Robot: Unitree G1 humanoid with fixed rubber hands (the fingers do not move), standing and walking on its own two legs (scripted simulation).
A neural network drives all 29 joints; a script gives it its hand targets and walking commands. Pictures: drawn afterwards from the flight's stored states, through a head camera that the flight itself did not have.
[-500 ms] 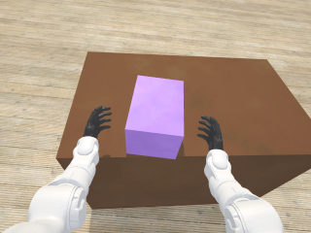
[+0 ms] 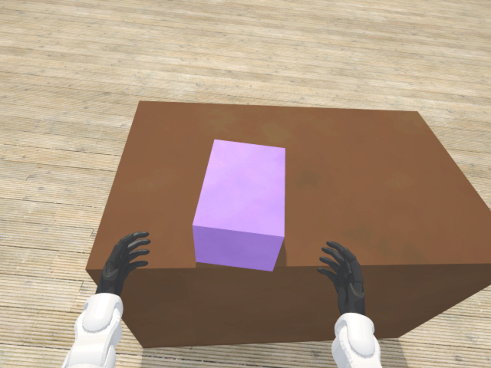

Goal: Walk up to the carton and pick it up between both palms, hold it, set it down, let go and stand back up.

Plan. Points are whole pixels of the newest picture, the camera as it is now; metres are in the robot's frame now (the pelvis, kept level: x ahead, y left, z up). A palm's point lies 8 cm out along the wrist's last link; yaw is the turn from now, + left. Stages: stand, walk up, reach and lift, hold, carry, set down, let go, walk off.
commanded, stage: set down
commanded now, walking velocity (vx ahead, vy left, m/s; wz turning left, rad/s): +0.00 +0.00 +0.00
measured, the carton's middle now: (242, 202) +0.45 -0.01 -0.05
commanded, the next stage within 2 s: let go in 1.70 s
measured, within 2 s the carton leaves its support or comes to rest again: neither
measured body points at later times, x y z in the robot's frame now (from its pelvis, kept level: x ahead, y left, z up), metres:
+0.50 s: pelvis +0.00 +0.00 +0.00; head -0.02 +0.02 +0.45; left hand +0.20 +0.21 -0.01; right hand +0.18 -0.19 +0.02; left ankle +0.00 +0.13 -0.74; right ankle -0.02 -0.12 -0.74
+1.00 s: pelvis +0.01 -0.01 +0.00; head +0.02 +0.01 +0.45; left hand +0.20 +0.21 -0.02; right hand +0.17 -0.20 -0.01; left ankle +0.00 +0.13 -0.74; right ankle -0.02 -0.12 -0.74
